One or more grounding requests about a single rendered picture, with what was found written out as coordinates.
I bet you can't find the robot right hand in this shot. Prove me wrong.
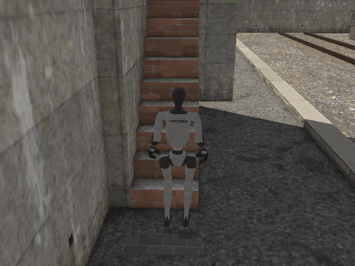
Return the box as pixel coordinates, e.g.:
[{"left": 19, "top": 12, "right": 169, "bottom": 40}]
[{"left": 196, "top": 152, "right": 208, "bottom": 163}]

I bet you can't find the robot right upper arm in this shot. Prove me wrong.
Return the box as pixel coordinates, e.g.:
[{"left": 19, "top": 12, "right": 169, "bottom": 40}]
[{"left": 190, "top": 112, "right": 203, "bottom": 143}]

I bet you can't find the left robot forearm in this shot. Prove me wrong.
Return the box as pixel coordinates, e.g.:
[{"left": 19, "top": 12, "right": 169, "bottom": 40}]
[{"left": 149, "top": 134, "right": 158, "bottom": 152}]

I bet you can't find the robot left hand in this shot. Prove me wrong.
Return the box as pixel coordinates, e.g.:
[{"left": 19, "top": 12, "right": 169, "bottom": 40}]
[{"left": 148, "top": 149, "right": 161, "bottom": 159}]

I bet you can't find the robot left upper arm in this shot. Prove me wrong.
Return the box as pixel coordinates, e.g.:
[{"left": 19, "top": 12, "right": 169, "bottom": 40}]
[{"left": 153, "top": 111, "right": 167, "bottom": 142}]

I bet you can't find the right robot forearm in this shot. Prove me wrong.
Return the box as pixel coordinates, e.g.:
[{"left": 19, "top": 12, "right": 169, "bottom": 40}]
[{"left": 197, "top": 135, "right": 207, "bottom": 154}]

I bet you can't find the right robot foot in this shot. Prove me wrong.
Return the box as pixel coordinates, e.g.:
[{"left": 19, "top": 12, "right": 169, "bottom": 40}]
[{"left": 182, "top": 214, "right": 190, "bottom": 227}]

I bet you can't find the robot left shin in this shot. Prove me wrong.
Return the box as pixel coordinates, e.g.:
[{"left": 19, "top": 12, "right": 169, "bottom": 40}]
[{"left": 163, "top": 181, "right": 172, "bottom": 219}]

